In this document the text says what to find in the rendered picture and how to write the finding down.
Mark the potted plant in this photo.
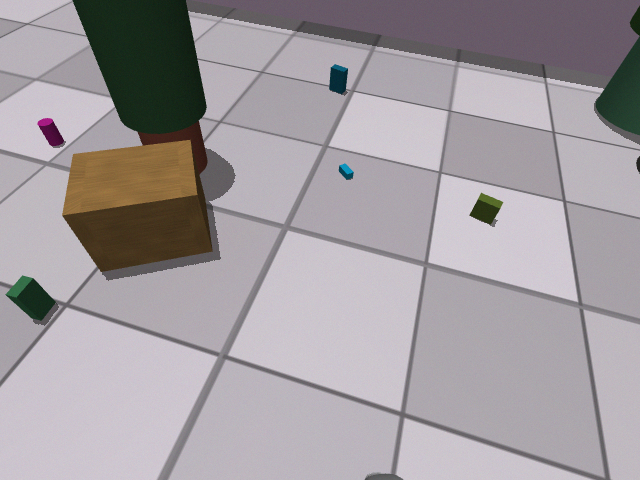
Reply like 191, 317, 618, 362
596, 6, 640, 135
72, 0, 208, 174

